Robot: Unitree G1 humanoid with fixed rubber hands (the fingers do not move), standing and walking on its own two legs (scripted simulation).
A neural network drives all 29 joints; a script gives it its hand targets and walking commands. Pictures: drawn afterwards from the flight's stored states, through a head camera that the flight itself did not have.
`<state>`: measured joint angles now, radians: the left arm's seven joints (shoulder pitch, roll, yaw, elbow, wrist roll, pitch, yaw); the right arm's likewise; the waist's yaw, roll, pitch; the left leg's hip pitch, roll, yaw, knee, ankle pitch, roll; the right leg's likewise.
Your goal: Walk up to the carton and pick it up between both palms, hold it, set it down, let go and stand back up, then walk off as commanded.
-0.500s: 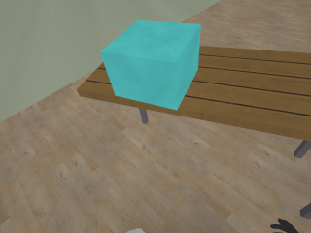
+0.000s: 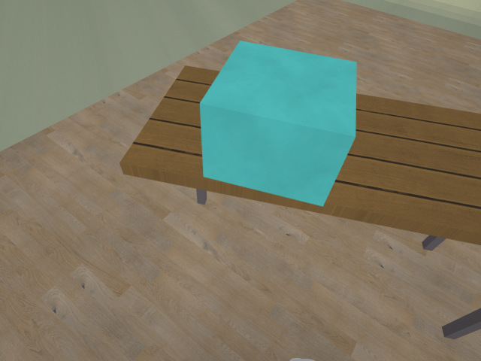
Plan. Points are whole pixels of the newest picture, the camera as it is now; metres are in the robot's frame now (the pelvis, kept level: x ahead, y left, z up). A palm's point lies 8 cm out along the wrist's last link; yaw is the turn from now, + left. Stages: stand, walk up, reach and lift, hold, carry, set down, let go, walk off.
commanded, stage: walk up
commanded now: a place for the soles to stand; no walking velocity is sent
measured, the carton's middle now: (279, 119) +0.64 -0.07 +0.04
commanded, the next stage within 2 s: none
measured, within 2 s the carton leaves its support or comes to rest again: neither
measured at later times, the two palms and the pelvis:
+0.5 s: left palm out of the picture +0.24 +0.47 -0.11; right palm out of the picture +0.04 -0.18 -0.07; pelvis +0.08 +0.15 -0.02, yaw -3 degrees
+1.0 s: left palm (70, 256) +0.35 +0.37 -0.11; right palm (394, 357) +0.17 -0.25 -0.10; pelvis +0.19 +0.08 -0.02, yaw -7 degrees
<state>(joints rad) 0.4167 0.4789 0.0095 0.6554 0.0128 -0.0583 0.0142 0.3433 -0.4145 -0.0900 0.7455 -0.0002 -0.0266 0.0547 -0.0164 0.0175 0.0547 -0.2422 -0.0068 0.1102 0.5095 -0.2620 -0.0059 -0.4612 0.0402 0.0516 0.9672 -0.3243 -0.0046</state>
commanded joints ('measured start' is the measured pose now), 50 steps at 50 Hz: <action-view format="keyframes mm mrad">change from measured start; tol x64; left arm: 1 399 145 124 100 -37 -7 44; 7 -314 319 138 -88 0 -44 92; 50 -170 120 119 -88 31 79 -71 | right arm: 1 -259 -227 -109 -222 -42 34 -33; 50 242 -213 -34 21 -4 -16 -137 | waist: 1 193 142 -48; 50 45 -103 -93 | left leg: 1 28 -55 57 376 1061 -351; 3 -403 -36 -189 1003 -403 -89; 12 205 -8 -116 -101 -163 -13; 15 -91 360 -982 -421 -806 149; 24 300 195 -302 -65 652 15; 50 -210 46 -73 432 -221 37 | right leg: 1 389 -11 -301 -736 108 -74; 16 -432 -17 232 510 -100 -18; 33 -231 -41 -69 -327 38 -30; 38 670 -123 117 -425 372 -160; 50 272 -204 296 -612 194 -192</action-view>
